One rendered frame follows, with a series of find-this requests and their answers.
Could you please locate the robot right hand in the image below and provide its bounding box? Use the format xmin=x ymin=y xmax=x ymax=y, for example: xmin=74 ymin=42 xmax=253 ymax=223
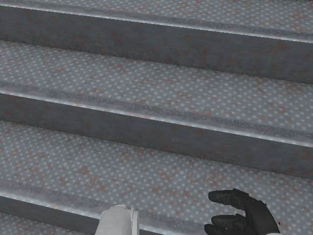
xmin=204 ymin=188 xmax=281 ymax=235

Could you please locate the robot left thigh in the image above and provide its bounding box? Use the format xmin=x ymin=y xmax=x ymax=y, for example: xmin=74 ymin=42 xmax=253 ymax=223
xmin=95 ymin=206 xmax=140 ymax=235

